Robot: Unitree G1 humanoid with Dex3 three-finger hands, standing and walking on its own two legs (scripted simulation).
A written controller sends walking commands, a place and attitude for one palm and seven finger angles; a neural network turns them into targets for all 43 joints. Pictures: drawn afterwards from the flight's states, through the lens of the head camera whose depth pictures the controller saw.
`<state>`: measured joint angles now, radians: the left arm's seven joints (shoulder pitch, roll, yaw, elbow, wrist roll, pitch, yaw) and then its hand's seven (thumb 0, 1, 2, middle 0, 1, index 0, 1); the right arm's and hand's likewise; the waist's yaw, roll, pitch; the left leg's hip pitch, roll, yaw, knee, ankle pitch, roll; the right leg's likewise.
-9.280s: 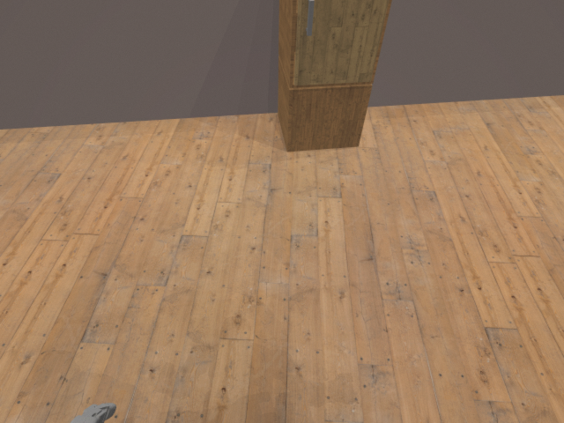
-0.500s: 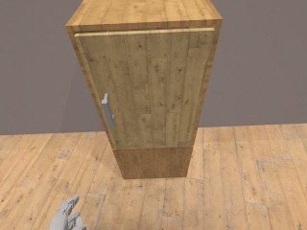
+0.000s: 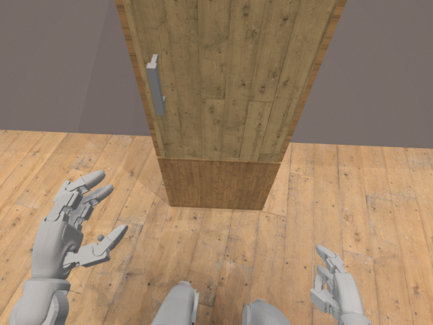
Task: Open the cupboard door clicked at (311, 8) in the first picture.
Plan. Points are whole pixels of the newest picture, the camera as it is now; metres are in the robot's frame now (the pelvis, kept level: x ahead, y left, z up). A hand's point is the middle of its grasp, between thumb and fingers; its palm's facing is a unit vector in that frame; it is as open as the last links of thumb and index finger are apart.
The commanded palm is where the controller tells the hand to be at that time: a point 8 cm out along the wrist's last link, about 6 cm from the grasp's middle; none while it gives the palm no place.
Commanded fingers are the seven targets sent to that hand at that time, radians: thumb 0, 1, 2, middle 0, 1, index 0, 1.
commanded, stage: raise the hand with hooked fingers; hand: left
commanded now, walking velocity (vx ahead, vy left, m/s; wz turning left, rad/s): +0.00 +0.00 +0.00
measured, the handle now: (158, 86) +0.59 +0.20 +0.07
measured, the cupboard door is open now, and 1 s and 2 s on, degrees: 0 0 0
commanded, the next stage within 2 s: move the hooked fingers beside the handle in 1.46 s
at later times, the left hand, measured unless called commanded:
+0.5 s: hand (80, 211) +0.27 +0.26 +0.06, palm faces +0.04 -1.00 -0.03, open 12.9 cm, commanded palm +0.25 +0.32 +0.07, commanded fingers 0.00 -0.45 0.32 -0.30 -1.17 -0.30 -1.17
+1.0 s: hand (53, 178) +0.32 +0.31 +0.08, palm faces +0.10 -0.99 -0.05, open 14.0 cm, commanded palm +0.28 +0.36 +0.08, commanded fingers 0.00 -0.50 0.30 -0.30 -1.20 -0.30 -1.20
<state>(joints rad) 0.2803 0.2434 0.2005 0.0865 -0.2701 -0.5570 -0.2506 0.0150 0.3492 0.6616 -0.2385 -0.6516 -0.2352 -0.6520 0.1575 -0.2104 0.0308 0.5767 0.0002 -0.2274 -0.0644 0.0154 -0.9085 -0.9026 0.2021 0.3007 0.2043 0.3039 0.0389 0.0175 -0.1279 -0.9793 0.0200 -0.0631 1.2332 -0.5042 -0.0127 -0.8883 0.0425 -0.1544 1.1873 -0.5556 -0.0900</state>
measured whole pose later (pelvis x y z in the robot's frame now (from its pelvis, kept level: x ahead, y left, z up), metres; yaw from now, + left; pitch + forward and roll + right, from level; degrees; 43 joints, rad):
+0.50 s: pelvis +0.01 +0.04 +0.02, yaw -2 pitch +15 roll -3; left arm 0.19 0.29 0.27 0.19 -0.30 -0.38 -0.29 0.00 -0.23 0.41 -0.28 -1.03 -0.28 -1.03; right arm 0.23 -0.26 0.00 0.58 0.02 -0.21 -0.07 0.02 -0.91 -0.90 0.20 0.30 0.21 0.30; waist -0.01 0.02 -0.12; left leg -0.92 0.00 0.00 1.13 -0.48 0.05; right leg -0.83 0.02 -0.09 1.07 -0.50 -0.02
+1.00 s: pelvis +0.02 +0.04 +0.03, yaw -1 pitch +14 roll -4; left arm -0.02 0.39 0.42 0.40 -0.33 -0.36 -0.40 -0.01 -0.50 0.30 -0.30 -1.20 -0.30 -1.20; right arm 0.26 -0.26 0.04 0.58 0.02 -0.18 -0.07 0.02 -0.91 -0.90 0.21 0.30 0.21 0.30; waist 0.00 0.02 -0.11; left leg -0.86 0.00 -0.01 1.07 -0.46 0.05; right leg -0.77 0.03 -0.10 1.00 -0.48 -0.02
